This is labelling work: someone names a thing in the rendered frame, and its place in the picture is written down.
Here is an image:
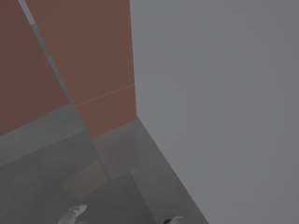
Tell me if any robot left hand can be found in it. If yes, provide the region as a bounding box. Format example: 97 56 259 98
58 203 87 224

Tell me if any cupboard door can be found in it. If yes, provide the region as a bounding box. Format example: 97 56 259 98
0 0 69 137

